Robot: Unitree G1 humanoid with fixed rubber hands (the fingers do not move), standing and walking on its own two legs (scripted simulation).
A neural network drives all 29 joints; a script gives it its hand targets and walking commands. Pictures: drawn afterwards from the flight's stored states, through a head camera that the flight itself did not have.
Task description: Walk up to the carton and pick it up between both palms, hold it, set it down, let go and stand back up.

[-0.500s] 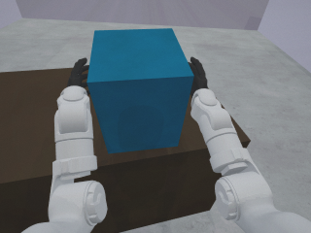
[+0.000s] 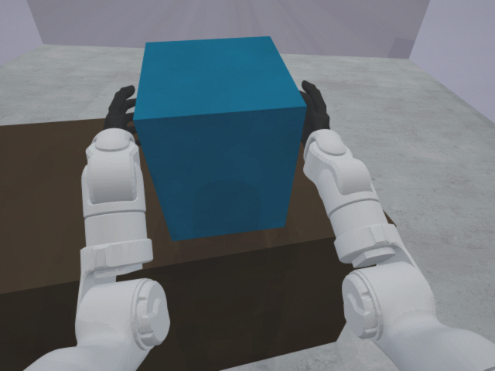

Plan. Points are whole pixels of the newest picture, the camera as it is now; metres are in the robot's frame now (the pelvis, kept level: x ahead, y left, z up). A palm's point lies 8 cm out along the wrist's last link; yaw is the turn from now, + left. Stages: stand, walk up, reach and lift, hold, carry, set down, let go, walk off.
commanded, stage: hold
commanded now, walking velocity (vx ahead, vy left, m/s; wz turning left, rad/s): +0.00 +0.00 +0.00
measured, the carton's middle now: (220, 140) +0.41 +0.01 +0.21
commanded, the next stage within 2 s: none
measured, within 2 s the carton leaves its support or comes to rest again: neither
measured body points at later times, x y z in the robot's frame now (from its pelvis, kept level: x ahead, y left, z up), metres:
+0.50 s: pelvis +0.00 +0.00 +0.00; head -0.08 +0.02 +0.44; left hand +0.37 +0.16 +0.27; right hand +0.38 -0.13 +0.27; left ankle +0.06 +0.11 -0.75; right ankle +0.01 -0.09 -0.75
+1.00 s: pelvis +0.01 +0.00 +0.00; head -0.07 +0.02 +0.44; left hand +0.38 +0.16 +0.26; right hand +0.38 -0.13 +0.27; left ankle +0.06 +0.11 -0.75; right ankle +0.01 -0.09 -0.75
